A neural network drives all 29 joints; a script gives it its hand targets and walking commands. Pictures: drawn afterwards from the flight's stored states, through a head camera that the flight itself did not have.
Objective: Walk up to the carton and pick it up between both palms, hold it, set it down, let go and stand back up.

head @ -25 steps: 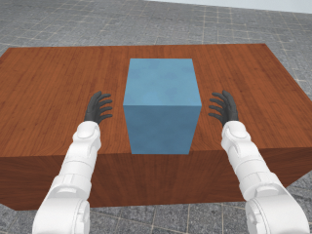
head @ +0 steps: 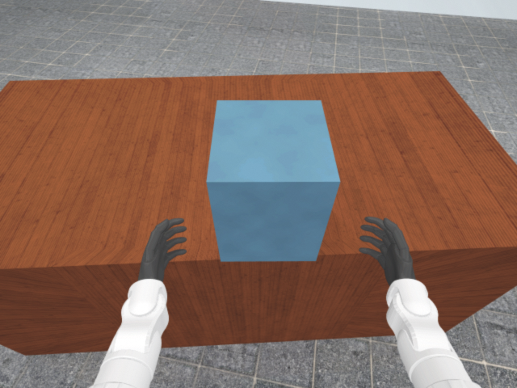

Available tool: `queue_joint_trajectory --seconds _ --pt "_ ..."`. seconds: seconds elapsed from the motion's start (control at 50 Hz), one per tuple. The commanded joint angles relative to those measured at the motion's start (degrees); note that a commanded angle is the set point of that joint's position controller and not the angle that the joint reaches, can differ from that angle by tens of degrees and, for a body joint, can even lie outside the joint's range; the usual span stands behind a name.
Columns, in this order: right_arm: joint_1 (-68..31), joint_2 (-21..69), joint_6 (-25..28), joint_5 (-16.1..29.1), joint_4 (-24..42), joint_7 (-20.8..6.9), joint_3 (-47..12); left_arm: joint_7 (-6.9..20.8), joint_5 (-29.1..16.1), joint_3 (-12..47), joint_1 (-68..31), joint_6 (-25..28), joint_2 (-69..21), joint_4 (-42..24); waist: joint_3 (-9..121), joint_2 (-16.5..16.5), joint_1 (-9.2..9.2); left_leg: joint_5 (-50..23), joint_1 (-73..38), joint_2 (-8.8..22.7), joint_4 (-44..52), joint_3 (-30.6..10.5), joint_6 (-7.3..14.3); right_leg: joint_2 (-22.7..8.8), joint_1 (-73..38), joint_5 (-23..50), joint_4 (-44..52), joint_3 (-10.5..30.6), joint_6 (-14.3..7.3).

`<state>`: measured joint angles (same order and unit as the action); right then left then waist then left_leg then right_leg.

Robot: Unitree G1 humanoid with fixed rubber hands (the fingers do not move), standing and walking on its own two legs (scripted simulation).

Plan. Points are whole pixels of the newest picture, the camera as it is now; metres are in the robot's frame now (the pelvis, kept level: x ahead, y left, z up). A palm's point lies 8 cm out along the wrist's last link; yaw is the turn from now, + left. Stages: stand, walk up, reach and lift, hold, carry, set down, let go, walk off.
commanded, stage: set down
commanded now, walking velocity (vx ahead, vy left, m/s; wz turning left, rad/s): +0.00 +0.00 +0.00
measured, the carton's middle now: (268, 184) +0.47 +0.02 +0.00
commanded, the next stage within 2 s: let go in 1.30 s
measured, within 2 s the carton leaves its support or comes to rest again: neither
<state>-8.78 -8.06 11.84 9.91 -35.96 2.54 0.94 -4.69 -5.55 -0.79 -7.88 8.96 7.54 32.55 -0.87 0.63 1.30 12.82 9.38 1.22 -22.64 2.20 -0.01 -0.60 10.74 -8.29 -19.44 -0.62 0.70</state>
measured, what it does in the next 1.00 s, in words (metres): stands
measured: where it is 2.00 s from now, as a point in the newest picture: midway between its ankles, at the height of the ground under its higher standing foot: outside the picture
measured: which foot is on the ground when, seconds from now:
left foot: down 0.00-1.00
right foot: down 0.00-1.00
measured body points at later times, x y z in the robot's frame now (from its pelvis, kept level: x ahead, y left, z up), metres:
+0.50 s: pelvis +0.01 +0.00 +0.00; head +0.01 +0.01 +0.45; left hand +0.23 +0.21 -0.05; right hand +0.24 -0.19 -0.04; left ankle -0.01 +0.11 -0.75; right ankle +0.02 -0.13 -0.75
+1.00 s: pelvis +0.02 +0.00 +0.00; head +0.01 +0.01 +0.45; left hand +0.20 +0.22 -0.07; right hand +0.20 -0.22 -0.06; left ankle -0.01 +0.11 -0.75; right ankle +0.02 -0.13 -0.75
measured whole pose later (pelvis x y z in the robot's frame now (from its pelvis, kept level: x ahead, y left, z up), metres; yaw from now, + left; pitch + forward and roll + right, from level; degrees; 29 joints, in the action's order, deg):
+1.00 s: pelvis +0.02 +0.00 +0.00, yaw -1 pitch -6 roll -1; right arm 10.3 -9.3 13.4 2.5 -37.1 -0.2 0.7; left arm -2.2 -1.5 0.0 11.3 -1.1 9.6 27.6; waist -4.4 0.0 1.6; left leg 14.9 0.7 1.7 -21.2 3.2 -0.2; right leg 0.0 2.9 -10.4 -18.9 0.4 0.6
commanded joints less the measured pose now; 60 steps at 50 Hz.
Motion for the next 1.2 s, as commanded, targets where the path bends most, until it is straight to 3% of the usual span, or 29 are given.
queue_joint_trajectory --seconds 0.0,0.2,0.34,0.48,0.84,1.18 --pt "-8.97 -4.43 5.34 -0.44 8.54 -0.48 0.78 -0.2 -0.38 0.01 -9.86 5.92 4.2 -7.85 14.76 -0.92 0.09 -13.92 1.94 -1.89 3.08 -0.27 -2.74 2.12 -12.62 8.12 0.14 2.33 -2.44" --pt "-1.19 -3.28 11.44 -1.56 4.51 -0.81 0.03 0.49 -0.12 0.49 -1.41 10.89 4.28 -5.75 10.76 -1.21 -0.15 -13.5 1.36 -1.63 2.49 -0.28 -3.25 1.76 -12.13 8.31 -0.41 2.43 -2.75" --pt "2.15 -3.03 13.42 -2.58 2.42 -1.23 0.13 0.51 0.18 0.79 1.69 10.88 4.44 -5.83 7.9 -1.89 -0.5 -10.59 1.19 -1.44 2.67 0.07 -3.3 1.69 -10.87 5.18 -0.22 2.08 -3.24" --pt "4.71 -3.43 11.91 -3.86 2.9 -1.74 0.45 0.24 0.6 0.82 4.06 7.13 4.99 -6.86 6.21 -1.65 -0.19 -8.02 0.89 -1.24 3.75 0.72 -2.79 1.65 -11.22 2.74 0.28 1.85 -3.37" --pt "13.44 -5.88 4.46 -6.76 5.57 -2.38 1.01 2.16 3.73 -0.56 12.67 -6.66 6.19 -12.19 1.28 -1.67 0.33 -14.09 -4.15 -1.24 4.82 2.25 -2.66 2.08 -11.58 6.29 2.61 1.0 -3.16" --pt "15.61 -7.81 0.84 -10.19 3.45 -3.48 2.87 3.15 5.09 -0.88 14.66 -13.87 8.15 -11.26 0.91 -0.94 -0.22 -12.59 -3.78 -0.98 4.24 2.83 -2.7 1.99 -9.95 5.73 2.06 0.37 -2.54"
